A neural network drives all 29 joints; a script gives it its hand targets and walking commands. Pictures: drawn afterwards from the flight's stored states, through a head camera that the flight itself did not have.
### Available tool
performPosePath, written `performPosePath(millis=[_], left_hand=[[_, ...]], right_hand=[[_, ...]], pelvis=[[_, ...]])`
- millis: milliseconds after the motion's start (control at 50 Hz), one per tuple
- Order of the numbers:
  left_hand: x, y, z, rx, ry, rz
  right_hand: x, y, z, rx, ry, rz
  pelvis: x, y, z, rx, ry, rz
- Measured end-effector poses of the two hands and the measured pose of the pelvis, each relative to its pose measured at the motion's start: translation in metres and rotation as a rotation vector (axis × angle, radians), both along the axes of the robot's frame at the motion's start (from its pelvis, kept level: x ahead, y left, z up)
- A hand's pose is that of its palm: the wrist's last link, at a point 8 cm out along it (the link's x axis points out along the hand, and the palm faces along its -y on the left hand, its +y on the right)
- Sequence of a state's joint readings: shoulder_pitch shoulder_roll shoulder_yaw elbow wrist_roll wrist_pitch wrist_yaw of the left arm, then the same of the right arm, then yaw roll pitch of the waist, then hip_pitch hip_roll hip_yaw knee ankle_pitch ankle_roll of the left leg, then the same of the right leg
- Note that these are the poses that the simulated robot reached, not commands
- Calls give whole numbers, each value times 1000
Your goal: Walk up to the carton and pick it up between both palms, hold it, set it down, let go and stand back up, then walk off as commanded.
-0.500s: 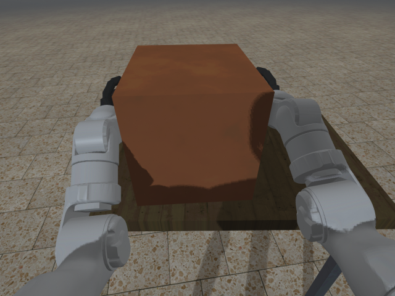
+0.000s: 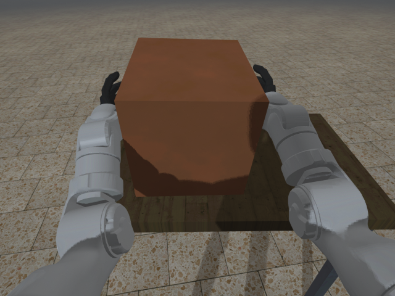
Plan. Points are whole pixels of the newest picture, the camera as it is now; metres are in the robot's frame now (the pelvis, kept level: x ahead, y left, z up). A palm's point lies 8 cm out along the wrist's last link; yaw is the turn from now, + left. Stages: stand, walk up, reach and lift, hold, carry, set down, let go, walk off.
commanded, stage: set down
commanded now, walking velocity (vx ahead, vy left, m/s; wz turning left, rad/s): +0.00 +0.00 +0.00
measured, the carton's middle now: (189, 114) +0.40 +0.01 +0.23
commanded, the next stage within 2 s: none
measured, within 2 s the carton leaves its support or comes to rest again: neither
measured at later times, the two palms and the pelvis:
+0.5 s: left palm (117, 124) +0.43 +0.17 +0.20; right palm (253, 114) +0.43 -0.14 +0.20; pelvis +0.02 +0.01 +0.00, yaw +0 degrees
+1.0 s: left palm (126, 133) +0.43 +0.15 +0.17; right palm (257, 121) +0.43 -0.15 +0.18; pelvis +0.02 +0.01 +0.00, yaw +0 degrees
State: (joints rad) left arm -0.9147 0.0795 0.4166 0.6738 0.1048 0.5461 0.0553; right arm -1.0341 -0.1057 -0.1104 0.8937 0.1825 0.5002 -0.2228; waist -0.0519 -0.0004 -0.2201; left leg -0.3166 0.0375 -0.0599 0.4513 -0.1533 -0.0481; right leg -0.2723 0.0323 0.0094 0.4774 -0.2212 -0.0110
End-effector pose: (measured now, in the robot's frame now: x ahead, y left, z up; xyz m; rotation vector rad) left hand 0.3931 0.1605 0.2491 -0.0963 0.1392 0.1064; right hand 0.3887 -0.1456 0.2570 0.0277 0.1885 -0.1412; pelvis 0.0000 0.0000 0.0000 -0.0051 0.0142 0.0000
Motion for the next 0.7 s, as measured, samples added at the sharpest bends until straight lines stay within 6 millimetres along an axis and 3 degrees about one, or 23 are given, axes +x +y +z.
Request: performPosePath(millis=[120, 240, 460, 700], left_hand=[[17, -1, -29, 14, 37, -2], [28, -1, -41, 81, 30, 11], [32, 6, -51, 102, 38, 27], [31, 2, -58, 91, 40, 24]], right_hand=[[17, -1, -30, 3, 34, -1], [31, 0, -46, 67, 25, -3], [40, 8, -53, 74, 30, 8], [38, 4, -55, 23, 26, 13]], pelvis=[[2, 1, 0, -1, 1, 0], [12, 3, 2, -4, 15, 1], [21, 7, 3, -9, 27, 1], [20, 7, 3, -9, 25, 1]])
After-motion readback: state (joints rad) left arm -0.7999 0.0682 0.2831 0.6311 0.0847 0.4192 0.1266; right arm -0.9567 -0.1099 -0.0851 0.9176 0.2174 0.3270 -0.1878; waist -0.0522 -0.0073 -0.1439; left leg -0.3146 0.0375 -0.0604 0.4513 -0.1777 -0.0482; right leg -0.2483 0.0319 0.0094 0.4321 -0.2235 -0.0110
